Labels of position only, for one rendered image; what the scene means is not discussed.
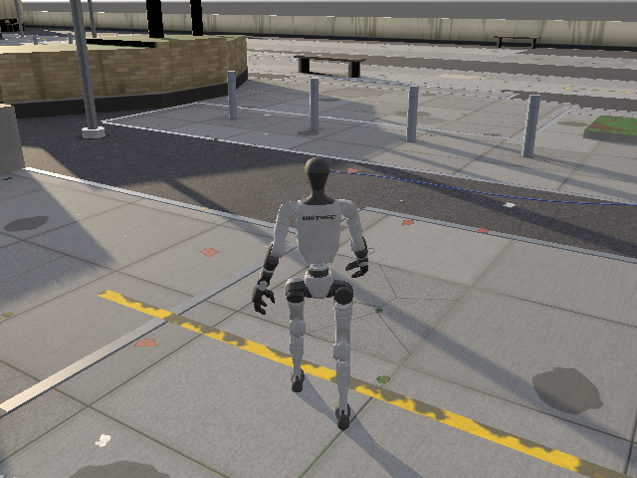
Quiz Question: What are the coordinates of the left robot upper arm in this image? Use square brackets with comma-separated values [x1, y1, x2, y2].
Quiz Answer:
[270, 201, 298, 258]

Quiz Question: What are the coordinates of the left robot hand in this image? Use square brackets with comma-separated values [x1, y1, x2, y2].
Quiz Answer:
[252, 286, 275, 315]

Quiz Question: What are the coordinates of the robot right forearm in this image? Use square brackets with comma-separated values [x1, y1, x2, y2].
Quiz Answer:
[354, 236, 368, 267]

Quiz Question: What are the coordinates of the robot left forearm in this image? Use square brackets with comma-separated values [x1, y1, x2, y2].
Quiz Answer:
[256, 242, 279, 291]

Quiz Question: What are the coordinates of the right robot hand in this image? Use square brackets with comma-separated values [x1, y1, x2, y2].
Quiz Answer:
[345, 260, 368, 278]

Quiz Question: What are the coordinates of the right robot upper arm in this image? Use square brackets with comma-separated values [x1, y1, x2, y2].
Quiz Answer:
[338, 199, 365, 252]

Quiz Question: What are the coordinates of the humanoid robot head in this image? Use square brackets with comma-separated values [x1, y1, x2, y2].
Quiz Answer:
[301, 157, 335, 205]

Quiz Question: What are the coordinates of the robot left foot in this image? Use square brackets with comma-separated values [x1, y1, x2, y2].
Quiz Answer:
[291, 369, 305, 392]

